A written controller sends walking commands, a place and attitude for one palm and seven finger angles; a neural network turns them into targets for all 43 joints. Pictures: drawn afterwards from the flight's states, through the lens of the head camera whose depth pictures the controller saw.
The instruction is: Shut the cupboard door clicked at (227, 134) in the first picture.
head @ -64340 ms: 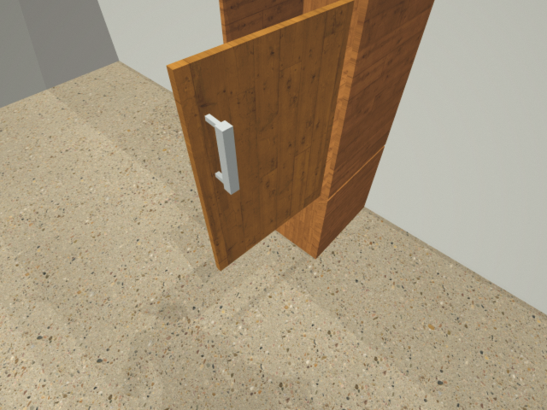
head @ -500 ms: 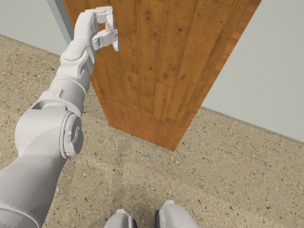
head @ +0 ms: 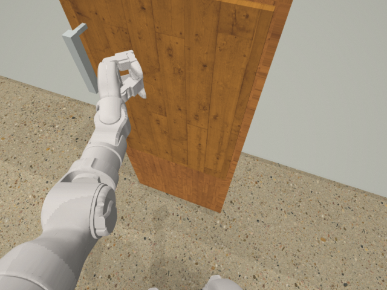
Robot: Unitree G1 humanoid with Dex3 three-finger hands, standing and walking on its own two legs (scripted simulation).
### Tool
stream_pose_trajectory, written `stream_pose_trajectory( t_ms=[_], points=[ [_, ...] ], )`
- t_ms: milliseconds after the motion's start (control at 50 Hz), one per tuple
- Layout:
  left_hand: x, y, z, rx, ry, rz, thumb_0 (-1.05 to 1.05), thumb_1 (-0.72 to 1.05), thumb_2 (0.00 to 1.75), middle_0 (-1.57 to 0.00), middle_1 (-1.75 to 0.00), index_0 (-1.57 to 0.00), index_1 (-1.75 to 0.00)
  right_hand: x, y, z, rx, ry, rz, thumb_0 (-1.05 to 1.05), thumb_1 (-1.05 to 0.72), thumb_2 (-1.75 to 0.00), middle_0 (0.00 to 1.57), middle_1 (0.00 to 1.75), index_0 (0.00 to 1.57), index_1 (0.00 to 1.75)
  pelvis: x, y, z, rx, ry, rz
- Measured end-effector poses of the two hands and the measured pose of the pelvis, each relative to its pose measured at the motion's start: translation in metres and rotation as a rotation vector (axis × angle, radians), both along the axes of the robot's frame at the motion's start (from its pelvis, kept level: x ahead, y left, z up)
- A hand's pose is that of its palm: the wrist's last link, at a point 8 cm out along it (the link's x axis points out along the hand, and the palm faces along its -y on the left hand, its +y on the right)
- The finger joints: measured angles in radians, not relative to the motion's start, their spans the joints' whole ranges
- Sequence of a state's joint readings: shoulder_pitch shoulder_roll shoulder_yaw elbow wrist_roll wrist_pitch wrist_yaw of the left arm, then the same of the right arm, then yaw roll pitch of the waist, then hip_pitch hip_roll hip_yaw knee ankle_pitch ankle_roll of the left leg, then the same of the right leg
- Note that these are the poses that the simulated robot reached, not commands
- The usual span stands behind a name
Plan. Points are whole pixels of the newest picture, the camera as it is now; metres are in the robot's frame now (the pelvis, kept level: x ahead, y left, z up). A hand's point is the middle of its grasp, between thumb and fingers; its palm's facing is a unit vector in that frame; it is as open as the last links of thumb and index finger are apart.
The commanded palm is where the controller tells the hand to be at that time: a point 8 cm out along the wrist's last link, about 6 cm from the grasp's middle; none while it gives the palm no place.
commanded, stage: pull the fist back off the door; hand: left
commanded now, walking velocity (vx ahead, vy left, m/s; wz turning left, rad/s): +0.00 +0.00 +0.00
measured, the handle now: (89, 60) +0.62 +0.18 +0.11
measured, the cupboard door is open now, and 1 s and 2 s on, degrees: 0 0 0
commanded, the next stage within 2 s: draw the hand back to the body in 0.28 s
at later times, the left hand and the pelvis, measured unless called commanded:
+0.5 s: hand (138, 100) +0.47 +0.07 +0.13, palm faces +0.04 -1.00 +0.03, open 3.1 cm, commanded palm +0.41 +0.13 +0.13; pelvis +0.00 +0.01 +0.01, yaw +0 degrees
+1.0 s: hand (59, 160) +0.32 +0.17 +0.17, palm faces +0.04 -0.99 -0.11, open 3.1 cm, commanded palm +0.28 +0.23 +0.17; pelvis +0.00 +0.03 +0.03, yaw +1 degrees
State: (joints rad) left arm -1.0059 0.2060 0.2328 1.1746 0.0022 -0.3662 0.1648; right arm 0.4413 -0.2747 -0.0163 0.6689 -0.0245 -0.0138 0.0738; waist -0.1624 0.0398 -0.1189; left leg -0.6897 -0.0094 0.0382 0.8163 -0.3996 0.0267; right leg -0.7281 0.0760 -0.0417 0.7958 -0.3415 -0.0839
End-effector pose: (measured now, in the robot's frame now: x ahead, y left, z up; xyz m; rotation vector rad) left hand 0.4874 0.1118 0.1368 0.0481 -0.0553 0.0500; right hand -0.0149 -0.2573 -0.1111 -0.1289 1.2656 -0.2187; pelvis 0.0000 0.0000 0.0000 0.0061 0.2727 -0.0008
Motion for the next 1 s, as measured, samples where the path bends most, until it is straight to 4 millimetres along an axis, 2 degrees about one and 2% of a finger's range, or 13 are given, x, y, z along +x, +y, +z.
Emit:
stream_pose_trajectory(
  t_ms=[140,180,240,300,360,460,560,680,740,840,920,1000],
  points=[
    [-0.040,0.015,-0.036,-0.036,0.110,0.001,0.02,0.90,0.90,-1.30,-1.50,-1.30,-1.49,0.024,-0.011,0.006,-0.016,-0.047,0.019,0.00,-0.91,-0.90,0.20,0.30,0.20,0.29,-0.002,-0.001,0.007,0.000,-0.048,0.003],
    [-0.052,0.015,-0.038,-0.054,0.083,0.004,0.02,0.90,0.90,-1.30,-1.50,-1.30,-1.49,0.036,-0.010,0.008,-0.023,-0.080,0.033,0.00,-0.91,-0.90,0.20,0.30,0.20,0.29,-0.003,-0.001,0.008,-0.002,-0.062,0.007],
    [-0.062,0.011,-0.027,-0.042,0.004,-0.012,0.02,0.90,0.90,-1.30,-1.50,-1.30,-1.50,0.055,-0.007,0.008,-0.029,-0.136,0.055,0.00,-0.91,-0.90,0.20,0.30,0.20,0.29,-0.005,0.001,0.007,-0.004,-0.077,0.018],
    [-0.060,0.005,-0.015,-0.006,-0.036,-0.036,0.02,0.90,0.90,-1.31,-1.50,-1.30,-1.50,0.072,-0.001,0.007,-0.026,-0.183,0.071,0.00,-0.91,-0.90,0.20,0.30,0.20,0.29,-0.007,0.002,0.006,-0.004,-0.085,0.026],
    [-0.051,-0.001,-0.008,0.019,-0.004,-0.050,0.02,0.90,0.90,-1.31,-1.50,-1.30,-1.50,0.083,0.007,0.007,-0.012,-0.217,0.073,0.00,-0.91,-0.90,0.20,0.30,0.20,0.29,-0.008,0.005,0.006,-0.004,-0.084,0.029],
    [-0.041,-0.001,-0.012,-0.040,0.089,-0.030,0.02,0.90,0.90,-1.31,-1.50,-1.30,-1.50,0.085,0.021,0.008,0.014,-0.230,0.071,0.00,-0.91,-0.90,0.20,0.30,0.20,0.30,-0.005,0.009,0.008,-0.001,-0.075,0.016],
    [-0.055,0.028,-0.010,-0.077,0.002,0.025,0.02,0.90,0.90,-1.30,-1.50,-1.30,-1.49,0.078,0.029,0.009,0.037,-0.223,0.052,0.00,-0.91,-0.90,0.20,0.30,0.20,0.30,0.004,0.013,0.012,0.005,-0.085,-0.020],
    [-0.103,0.074,-0.002,0.007,-0.063,0.023,0.02,0.90,0.90,-1.30,-1.50,-1.30,-1.49,0.084,0.032,0.013,0.051,-0.229,0.046,0.00,-0.91,-0.90,0.21,0.30,0.20,0.30,0.010,0.017,0.016,-0.003,-0.140,-0.022],
    [-0.127,0.086,-0.001,-0.016,-0.025,-0.002,0.02,0.90,0.90,-1.30,-1.50,-1.30,-1.50,0.101,0.032,0.021,0.030,-0.264,0.065,0.01,-0.91,-0.90,0.20,0.30,0.20,0.30,0.010,0.020,0.020,-0.013,-0.179,-0.001],
    [-0.153,0.090,0.010,-0.039,-0.013,-0.039,0.02,0.90,0.90,-1.30,-1.50,-1.30,-1.49,0.148,0.038,0.043,-0.017,-0.405,0.119,0.01,-0.91,-0.90,0.20,0.30,0.20,0.30,0.005,0.026,0.023,-0.019,-0.227,0.023],
    [-0.170,0.095,0.022,-0.033,-0.033,-0.044,0.02,0.90,0.90,-1.28,-1.47,-1.28,-1.47,0.185,0.051,0.065,-0.016,-0.542,0.157,0.01,-0.91,-0.90,0.20,0.30,0.20,0.29,0.003,0.031,0.025,-0.017,-0.250,0.021],
    [-0.192,0.110,0.032,0.063,-0.056,-0.019,0.02,0.90,0.90,-1.22,-1.41,-1.22,-1.40,0.210,0.069,0.085,0.001,-0.627,0.180,0.01,-0.91,-0.90,0.20,0.30,0.20,0.29,0.004,0.033,0.031,-0.014,-0.281,0.019]
  ],
)
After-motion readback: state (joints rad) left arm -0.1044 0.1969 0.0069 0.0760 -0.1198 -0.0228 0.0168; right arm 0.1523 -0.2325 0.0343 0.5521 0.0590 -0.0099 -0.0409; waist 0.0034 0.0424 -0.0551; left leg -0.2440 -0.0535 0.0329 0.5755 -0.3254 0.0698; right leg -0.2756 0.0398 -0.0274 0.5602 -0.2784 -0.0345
